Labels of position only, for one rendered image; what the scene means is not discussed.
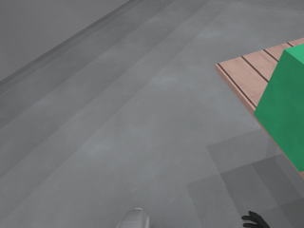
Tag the table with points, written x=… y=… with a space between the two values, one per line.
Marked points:
x=248 y=76

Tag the robot left thigh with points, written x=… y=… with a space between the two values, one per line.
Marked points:
x=135 y=218

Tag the carton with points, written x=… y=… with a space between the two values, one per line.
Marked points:
x=281 y=107

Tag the right robot hand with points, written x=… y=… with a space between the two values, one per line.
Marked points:
x=254 y=217

